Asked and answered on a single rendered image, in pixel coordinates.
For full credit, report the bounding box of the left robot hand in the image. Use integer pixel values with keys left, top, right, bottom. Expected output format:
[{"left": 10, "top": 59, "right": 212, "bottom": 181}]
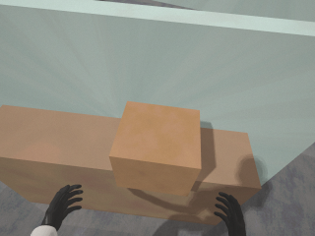
[{"left": 40, "top": 184, "right": 84, "bottom": 232}]

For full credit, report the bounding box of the right robot hand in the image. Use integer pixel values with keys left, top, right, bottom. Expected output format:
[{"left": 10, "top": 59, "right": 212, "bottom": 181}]
[{"left": 214, "top": 192, "right": 246, "bottom": 236}]

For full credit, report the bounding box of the pedestal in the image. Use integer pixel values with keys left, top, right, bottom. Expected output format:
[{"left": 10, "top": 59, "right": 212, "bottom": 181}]
[{"left": 0, "top": 104, "right": 262, "bottom": 226}]

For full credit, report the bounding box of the carton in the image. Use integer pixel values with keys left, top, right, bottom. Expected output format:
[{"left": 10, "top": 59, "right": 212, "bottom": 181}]
[{"left": 109, "top": 100, "right": 202, "bottom": 197}]

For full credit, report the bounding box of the robot left forearm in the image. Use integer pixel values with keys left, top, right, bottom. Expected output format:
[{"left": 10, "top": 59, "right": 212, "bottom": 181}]
[{"left": 31, "top": 225, "right": 58, "bottom": 236}]

